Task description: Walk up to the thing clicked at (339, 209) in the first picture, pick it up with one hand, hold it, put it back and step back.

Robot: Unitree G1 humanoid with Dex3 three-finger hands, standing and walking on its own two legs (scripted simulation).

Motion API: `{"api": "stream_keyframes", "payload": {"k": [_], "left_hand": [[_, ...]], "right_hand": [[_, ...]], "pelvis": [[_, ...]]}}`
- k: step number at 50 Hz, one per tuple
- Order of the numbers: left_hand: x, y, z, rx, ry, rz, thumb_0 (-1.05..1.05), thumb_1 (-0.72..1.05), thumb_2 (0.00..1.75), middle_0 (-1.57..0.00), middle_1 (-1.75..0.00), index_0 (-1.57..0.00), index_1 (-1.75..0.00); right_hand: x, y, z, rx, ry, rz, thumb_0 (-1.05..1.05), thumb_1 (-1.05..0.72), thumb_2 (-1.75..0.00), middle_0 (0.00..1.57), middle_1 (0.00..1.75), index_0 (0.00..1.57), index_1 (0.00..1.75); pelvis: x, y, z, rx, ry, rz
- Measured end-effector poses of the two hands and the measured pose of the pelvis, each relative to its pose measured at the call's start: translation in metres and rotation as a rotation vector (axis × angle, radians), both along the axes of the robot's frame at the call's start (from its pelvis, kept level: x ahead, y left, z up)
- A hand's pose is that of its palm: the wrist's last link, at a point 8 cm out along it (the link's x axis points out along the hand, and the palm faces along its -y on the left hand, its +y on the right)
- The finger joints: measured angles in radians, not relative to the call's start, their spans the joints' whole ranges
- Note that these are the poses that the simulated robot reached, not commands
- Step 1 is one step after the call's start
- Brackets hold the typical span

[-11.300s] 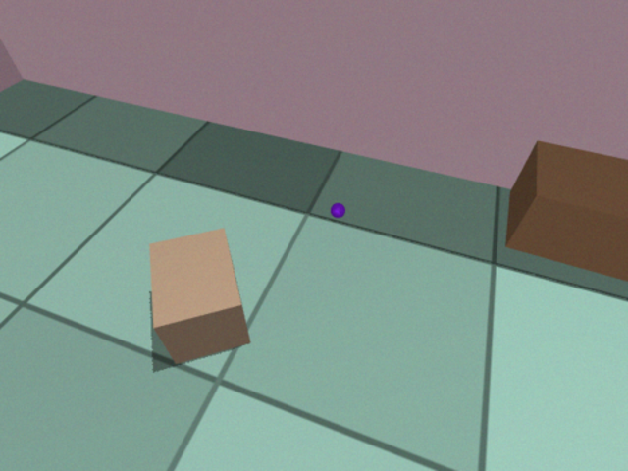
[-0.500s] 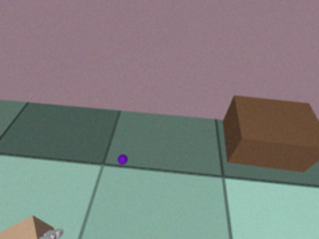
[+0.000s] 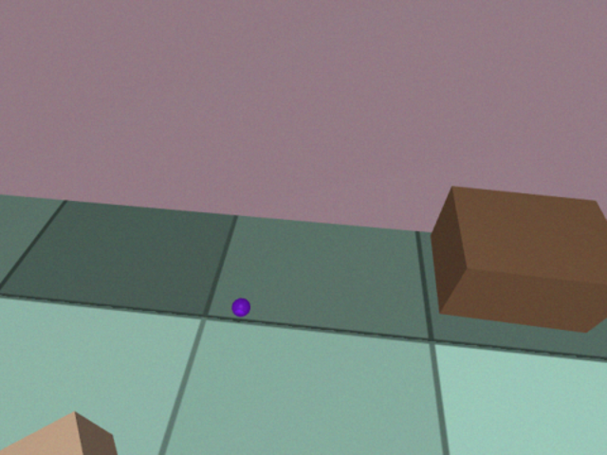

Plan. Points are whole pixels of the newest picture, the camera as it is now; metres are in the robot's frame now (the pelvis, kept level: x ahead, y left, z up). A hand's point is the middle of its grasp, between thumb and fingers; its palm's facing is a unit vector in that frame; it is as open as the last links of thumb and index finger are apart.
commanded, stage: stand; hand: left
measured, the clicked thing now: (241, 307) +0.74 +0.24 -0.75
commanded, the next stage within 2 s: walk up in 0.66 s
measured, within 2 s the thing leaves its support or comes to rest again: neither
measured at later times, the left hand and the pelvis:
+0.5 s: hand out of the picture +0.08 +0.26 -0.16, palm faces -0.02 -0.94 -0.34, open 7.4 cm; pelvis +0.00 +0.00 +0.00, yaw +0 degrees
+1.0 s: hand out of the picture +0.10 +0.30 -0.17, palm faces -0.02 -0.94 -0.35, open 7.4 cm; pelvis +0.07 +0.03 -0.01, yaw +0 degrees
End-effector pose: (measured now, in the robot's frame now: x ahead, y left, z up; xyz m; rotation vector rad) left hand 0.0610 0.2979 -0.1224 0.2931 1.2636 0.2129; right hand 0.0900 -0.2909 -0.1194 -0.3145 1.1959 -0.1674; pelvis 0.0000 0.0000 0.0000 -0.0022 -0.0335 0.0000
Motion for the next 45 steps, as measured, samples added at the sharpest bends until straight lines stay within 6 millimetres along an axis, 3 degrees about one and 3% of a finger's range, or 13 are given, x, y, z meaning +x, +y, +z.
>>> {"api": "stream_keyframes", "payload": {"k": [16, 35, 41, 45], "left_hand": [[0.004, 0.003, 0.002, 0.009, -0.005, -0.018, 0.0, 0.91, 0.9, -0.2, -0.3, -0.2, -0.3], [0.018, 0.003, 0.002, -0.007, -0.04, -0.03, 0.0, 0.91, 0.9, -0.2, -0.3, -0.21, -0.3], [0.012, 0.02, -0.003, 0.007, -0.059, -0.009, 0.0, 0.9, 0.9, -0.21, -0.3, -0.21, -0.3], [0.006, 0.04, -0.01, 0.012, -0.009, 0.016, 0.0, 0.9, 0.9, -0.21, -0.3, -0.21, -0.3]], "right_hand": [[-0.017, -0.005, -0.001, -0.01, 0.041, -0.021, 0.01, -0.9, -0.9, 0.2, 0.3, 0.21, 0.3], [-0.012, -0.004, 0.003, -0.013, 0.016, -0.018, 0.01, -0.9, -0.9, 0.2, 0.3, 0.21, 0.3], [-0.004, -0.015, 0.0, -0.04, 0.0, -0.012, 0.01, -0.9, -0.9, 0.21, 0.3, 0.21, 0.3], [0.012, -0.009, 0.004, -0.067, -0.001, -0.008, 0.01, -0.91, -0.9, 0.2, 0.3, 0.21, 0.3]], "pelvis": [[0.002, 0.001, 0.0, 0.001, 0.009, -0.002], [0.008, 0.003, 0.0, -0.001, 0.006, -0.004], [0.026, 0.008, -0.011, -0.011, 0.007, -0.004], [0.045, 0.02, -0.016, -0.008, 0.006, -0.004]]}}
